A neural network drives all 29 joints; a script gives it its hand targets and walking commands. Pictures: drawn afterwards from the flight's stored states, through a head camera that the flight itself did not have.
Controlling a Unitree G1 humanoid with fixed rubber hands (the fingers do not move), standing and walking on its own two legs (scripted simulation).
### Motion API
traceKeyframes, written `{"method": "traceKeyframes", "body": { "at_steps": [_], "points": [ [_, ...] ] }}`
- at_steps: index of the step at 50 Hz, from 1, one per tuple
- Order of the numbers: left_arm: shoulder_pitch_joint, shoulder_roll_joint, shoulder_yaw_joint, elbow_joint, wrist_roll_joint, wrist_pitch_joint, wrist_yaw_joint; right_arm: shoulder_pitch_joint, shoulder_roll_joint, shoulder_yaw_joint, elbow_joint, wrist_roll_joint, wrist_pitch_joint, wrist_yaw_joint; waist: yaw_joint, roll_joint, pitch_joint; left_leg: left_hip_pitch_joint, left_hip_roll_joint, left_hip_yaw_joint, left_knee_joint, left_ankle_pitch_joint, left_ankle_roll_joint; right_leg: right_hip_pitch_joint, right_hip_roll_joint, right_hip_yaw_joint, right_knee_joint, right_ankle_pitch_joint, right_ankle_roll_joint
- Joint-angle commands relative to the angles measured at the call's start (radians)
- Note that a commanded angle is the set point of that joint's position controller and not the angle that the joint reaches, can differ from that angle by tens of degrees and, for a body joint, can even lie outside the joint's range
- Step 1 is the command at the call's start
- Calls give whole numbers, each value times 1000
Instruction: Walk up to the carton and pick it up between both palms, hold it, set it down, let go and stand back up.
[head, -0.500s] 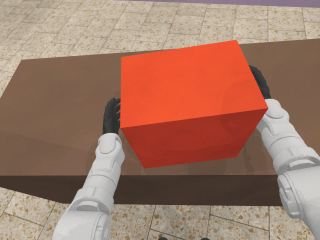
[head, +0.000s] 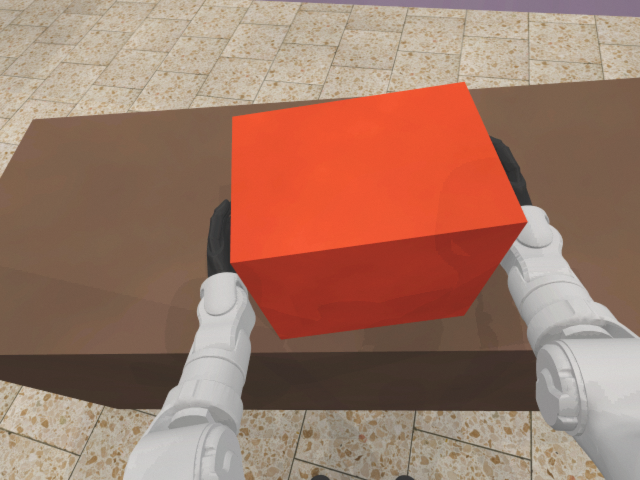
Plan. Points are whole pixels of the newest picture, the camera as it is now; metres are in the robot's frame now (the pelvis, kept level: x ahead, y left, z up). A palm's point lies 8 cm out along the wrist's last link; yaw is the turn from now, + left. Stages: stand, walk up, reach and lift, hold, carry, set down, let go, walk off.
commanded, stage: reach and lift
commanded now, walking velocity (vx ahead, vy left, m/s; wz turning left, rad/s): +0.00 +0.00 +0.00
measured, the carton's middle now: (361, 227) +0.44 +0.02 +0.01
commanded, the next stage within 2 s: none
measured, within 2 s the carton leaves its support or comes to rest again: leaves its support in 0.88 s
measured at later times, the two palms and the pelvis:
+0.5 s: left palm (226, 265) +0.38 +0.19 +0.01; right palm (508, 201) +0.47 -0.16 +0.04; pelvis +0.00 +0.00 +0.00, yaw +0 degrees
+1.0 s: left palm (224, 271) +0.37 +0.19 +0.02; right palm (513, 206) +0.46 -0.16 +0.04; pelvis -0.01 +0.00 +0.00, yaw +0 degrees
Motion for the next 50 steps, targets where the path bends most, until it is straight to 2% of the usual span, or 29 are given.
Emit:
{"method": "traceKeyframes", "body": {
  "at_steps": [1, 3, 9, 11, 12, 18, 21, 25, 26, 27, 29, 35, 38, 41, 42, 44, 46, 48, 50],
  "points": [
    [-501, -353, -180, -58, 110, -83, -116, -357, 554, 94, 39, -208, -75, 126, -2, -145, -662, 262, -25, -84, -62, 341, -33, 590, -4, 6, 2, 495, 33],
    [-506, -353, -186, -57, 117, -83, -109, -357, 556, 80, 49, -214, -85, 129, -6, -120, -657, 299, -20, -86, -59, 358, -38, 541, 1, -6, -12, 447, 23],
    [-505, -352, -202, -54, 110, -86, -100, -362, 562, 91, 65, -201, -92, 126, 2, -115, -648, 317, -16, -83, -53, 370, -34, 506, 12, -4, -22, 422, 13],
    [-505, -358, -208, -46, 105, -93, -100, -368, 571, 94, 60, -206, -96, 121, -6, -124, -657, 304, -19, -82, -48, 378, -36, 518, 14, -4, -17, 450, 17],
    [-498, -362, -200, -35, 106, -91, -101, -376, 571, 101, 56, -203, -97, 121, 2, -127, -652, 297, -18, -82, -52, 375, -31, 525, 13, -3, -19, 450, 19],
    [-492, -369, -210, -30, 93, -101, -101, -377, 593, 116, 63, -197, -107, 112, 4, -150, -678, 268, -18, -81, -44, 392, -28, 552, 12, 5, -7, 493, 24],
    [-511, -375, -217, -33, 85, -107, -100, -386, 601, 120, 67, -198, -110, 110, -4, -154, -692, 249, -18, -84, -46, 389, -27, 572, 10, 4, 4, 501, 26],
    [-502, -379, -221, -21, 81, -112, -99, -390, 616, 127, 60, -197, -116, 108, 12, -156, -706, 233, -19, -79, -45, 383, -24, 580, 7, 11, 7, 510, 27],
    [-503, -384, -218, -17, 82, -111, -98, -390, 615, 126, 70, -197, -116, 106, 0, -161, -694, 237, -18, -82, -46, 389, -24, 579, 8, 7, 8, 511, 28],
    [-502, -380, -214, -12, 81, -112, -99, -394, 621, 129, 67, -197, -117, 107, 10, -166, -694, 224, -19, -79, -45, 380, -22, 588, 9, 10, 8, 508, 28],
    [-522, -385, -224, -20, 75, -119, -99, -396, 624, 133, 73, -201, -123, 105, 2, -154, -712, 224, -20, -81, -45, 385, -21, 588, 8, 10, 13, 524, 29],
    [-547, -420, -255, -46, 66, -152, -97, -427, 641, 173, 43, -201, -173, 97, 8, -167, -770, 193, -26, -85, -43, 406, -24, 631, 8, 15, 33, 618, 36],
    [-557, -442, -276, -54, 56, -171, -97, -429, 649, 187, 52, -212, -204, 91, -1, -158, -792, 197, -21, -95, -40, 429, -32, 633, 10, 10, 36, 655, 38],
    [-571, -458, -295, -52, 49, -192, -96, -435, 645, 194, 54, -220, -235, 90, -8, -155, -809, 196, -21, -98, -45, 410, -35, 616, 11, 4, 32, 649, 36],
    [-562, -454, -292, -47, 48, -196, -97, -442, 640, 199, 49, -220, -244, 87, 1, -165, -808, 187, -26, -95, -45, 408, -34, 617, 13, 4, 28, 648, 37],
    [-576, -455, -301, -34, 39, -209, -99, -447, 637, 203, 70, -225, -258, 88, -9, -166, -809, 169, -25, -98, -52, 373, -31, 624, 10, 3, 32, 640, 41],
    [-583, -452, -299, -12, 40, -217, -101, -447, 636, 209, 83, -226, -270, 87, -1, -161, -799, 162, -26, -94, -57, 346, -31, 611, 8, 3, 31, 622, 43],
    [-591, -453, -309, -15, 34, -225, -100, -454, 624, 202, 103, -233, -282, 88, -11, -155, -806, 170, -27, -100, -58, 341, -32, 597, 12, -3, 24, 603, 40],
    [-585, -452, -312, 2, 25, -232, -102, -451, 625, 212, 112, -238, -292, 89, -6, -159, -802, 172, -27, -98, -58, 323, -31, 580, 12, -6, 20, 580, 41]
  ]
}}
